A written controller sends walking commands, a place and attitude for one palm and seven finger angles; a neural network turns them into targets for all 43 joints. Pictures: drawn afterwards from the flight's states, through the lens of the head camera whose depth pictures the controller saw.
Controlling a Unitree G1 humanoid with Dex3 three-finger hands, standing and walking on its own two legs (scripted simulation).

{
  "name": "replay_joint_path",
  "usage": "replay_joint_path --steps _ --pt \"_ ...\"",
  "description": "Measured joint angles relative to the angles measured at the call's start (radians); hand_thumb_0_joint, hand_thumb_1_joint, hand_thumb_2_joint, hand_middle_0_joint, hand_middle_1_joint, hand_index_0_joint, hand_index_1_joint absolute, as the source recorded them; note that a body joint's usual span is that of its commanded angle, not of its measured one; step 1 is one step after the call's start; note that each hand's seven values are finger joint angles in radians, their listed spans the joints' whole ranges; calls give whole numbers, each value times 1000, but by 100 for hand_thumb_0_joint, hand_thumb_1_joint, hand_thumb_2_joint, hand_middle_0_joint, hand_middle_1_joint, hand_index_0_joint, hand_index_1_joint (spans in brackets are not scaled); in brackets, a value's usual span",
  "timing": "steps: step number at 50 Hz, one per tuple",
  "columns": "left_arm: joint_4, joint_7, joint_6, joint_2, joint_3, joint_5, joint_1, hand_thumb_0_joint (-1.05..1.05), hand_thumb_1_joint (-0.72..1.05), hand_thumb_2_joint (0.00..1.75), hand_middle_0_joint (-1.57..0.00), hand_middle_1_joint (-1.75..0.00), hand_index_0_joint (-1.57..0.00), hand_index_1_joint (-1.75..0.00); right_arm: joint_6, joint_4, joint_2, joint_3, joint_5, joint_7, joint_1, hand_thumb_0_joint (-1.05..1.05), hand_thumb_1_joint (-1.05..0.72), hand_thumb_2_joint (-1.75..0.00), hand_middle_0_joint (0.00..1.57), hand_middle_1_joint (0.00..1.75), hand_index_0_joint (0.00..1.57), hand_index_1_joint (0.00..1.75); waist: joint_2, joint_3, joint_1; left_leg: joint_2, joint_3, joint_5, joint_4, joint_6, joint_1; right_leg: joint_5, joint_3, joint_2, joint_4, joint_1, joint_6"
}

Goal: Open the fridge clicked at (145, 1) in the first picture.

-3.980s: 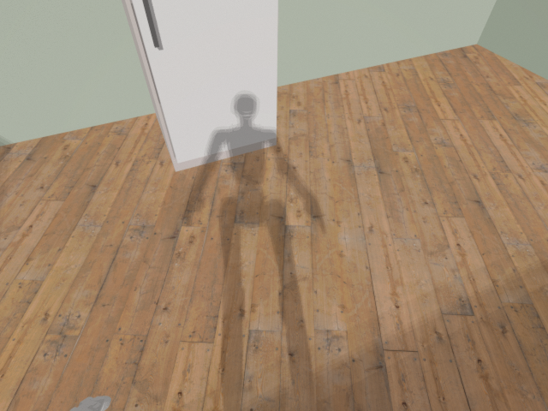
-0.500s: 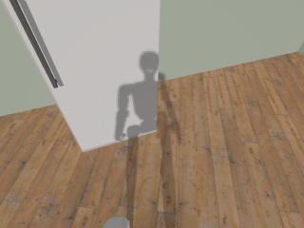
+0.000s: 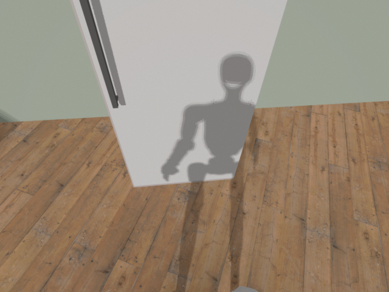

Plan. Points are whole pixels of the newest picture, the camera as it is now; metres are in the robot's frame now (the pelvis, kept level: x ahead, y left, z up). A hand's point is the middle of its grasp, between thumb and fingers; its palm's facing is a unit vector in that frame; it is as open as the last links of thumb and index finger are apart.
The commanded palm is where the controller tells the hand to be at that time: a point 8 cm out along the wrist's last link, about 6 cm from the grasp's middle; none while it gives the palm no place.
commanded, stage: turn to face it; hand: left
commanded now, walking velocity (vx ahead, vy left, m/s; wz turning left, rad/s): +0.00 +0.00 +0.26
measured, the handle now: (101, 52) +0.69 +0.31 +0.12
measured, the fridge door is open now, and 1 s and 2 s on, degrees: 0 0 0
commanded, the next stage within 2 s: take the last steps up to it in 0.14 s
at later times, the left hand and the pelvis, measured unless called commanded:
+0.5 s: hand out of the picture -0.03 +0.16 -0.15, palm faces +0.23 -0.94 -0.23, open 7.3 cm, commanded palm none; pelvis +0.01 -0.03 +0.01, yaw +10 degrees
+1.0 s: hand (107, 268) +0.19 +0.23 -0.17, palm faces +0.14 -0.97 -0.20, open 7.4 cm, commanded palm none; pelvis +0.13 +0.03 -0.01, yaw +8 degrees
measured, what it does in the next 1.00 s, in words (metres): walks ahead: right foot, then left foot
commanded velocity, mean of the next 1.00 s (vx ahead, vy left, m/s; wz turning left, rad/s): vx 0.23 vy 0.02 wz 0.07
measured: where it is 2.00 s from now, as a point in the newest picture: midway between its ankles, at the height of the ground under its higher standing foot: (188, 287)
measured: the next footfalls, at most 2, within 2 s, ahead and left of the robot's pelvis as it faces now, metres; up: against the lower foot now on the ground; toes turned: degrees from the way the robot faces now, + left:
right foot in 0.14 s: +0.06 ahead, -0.15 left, +0.00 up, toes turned -1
left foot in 0.60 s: +0.02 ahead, +0.13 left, +0.00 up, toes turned +16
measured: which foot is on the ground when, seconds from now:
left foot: down 0.00-0.14, up 0.16-0.58, down 0.60-1.00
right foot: up 0.00-0.12, down 0.14-0.60, up 0.62-1.00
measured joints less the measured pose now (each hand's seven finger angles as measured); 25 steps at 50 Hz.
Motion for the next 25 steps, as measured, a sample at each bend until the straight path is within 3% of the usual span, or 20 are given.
replay_joint_path --steps 4,7,11,14,16,20,25 --pt "-16 3 0 -15 -10 -2 -8 0 91 90 -20 -30 -20 -30 13 4 -10 -9 -4 3 15 0 -91 -90 20 30 20 30 18 -10 -15 -5 -22 -5 9 -17 0 -11 -7 27 -161 79 -13" --pt "-28 4 -17 -29 -21 -4 4 0 91 90 -20 -30 -20 -30 22 11 -20 -17 2 5 32 0 -91 -90 20 30 20 30 26 -19 -14 -13 -36 -25 55 -38 -23 88 -16 42 -367 180 -29" --pt "-24 4 -29 -63 -42 4 31 0 91 90 -20 -30 -20 -30 49 30 -42 -32 6 7 47 1 -91 -90 20 30 20 30 49 -17 -10 -16 -70 -261 327 -78 -103 117 -49 45 -388 200 -97" --pt "-12 4 -29 -79 -49 3 53 0 90 90 -20 -30 -20 -30 56 40 -53 -38 5 9 55 1 -91 -90 20 30 20 30 46 -13 -10 1 -71 -260 538 -99 -145 137 -65 35 -434 224 -104" --pt "1 5 -34 -81 -45 3 65 0 91 90 -20 -30 -21 -30 53 47 -57 -39 2 10 66 1 -91 -90 20 30 20 30 43 -12 -9 21 -72 -239 585 -113 -139 149 -79 30 -460 237 -103" --pt "25 -4 -54 -74 -41 6 99 0 92 90 -20 -30 -21 -30 53 73 -61 -35 -4 17 86 1 -91 -90 20 30 20 30 33 -18 8 62 -61 -233 535 -123 -88 162 -108 18 -503 259 -98" --pt "69 -14 -69 -59 -35 14 155 0 91 90 -20 -30 -21 -30 44 89 -57 -25 -2 25 75 1 -91 -90 20 30 20 30 8 -22 43 80 -27 -277 355 -108 -17 168 -131 -11 -534 279 -78"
